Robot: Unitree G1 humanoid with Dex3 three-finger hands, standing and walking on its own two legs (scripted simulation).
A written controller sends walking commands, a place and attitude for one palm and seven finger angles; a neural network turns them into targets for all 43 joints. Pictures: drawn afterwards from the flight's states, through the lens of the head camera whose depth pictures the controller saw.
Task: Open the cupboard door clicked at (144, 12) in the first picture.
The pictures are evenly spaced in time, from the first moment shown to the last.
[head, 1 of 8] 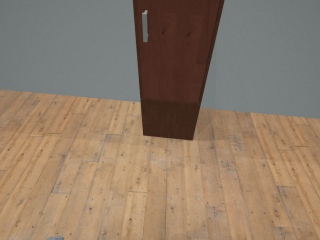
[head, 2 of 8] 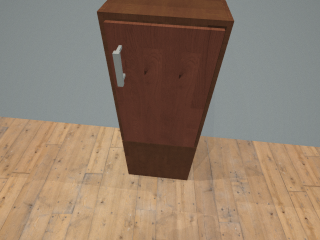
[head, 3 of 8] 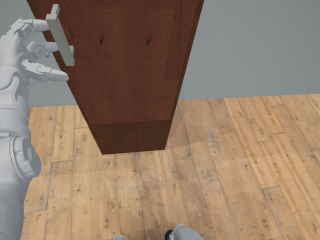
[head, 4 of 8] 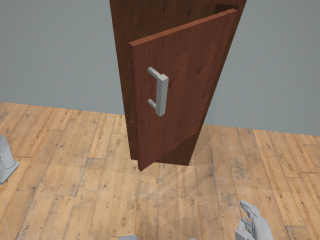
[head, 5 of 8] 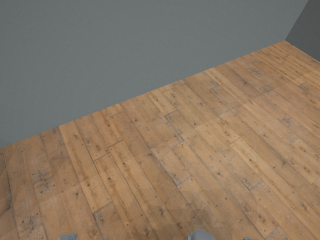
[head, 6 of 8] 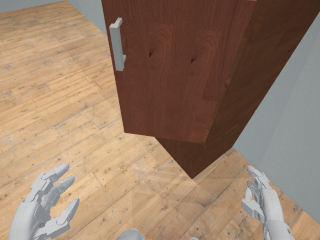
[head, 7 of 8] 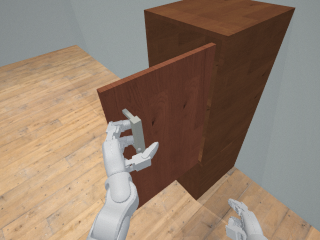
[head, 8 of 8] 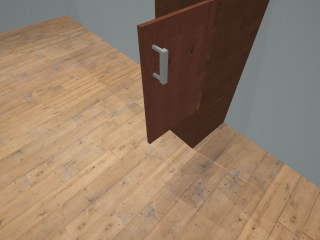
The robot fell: no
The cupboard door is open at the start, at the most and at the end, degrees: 0 90 90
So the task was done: yes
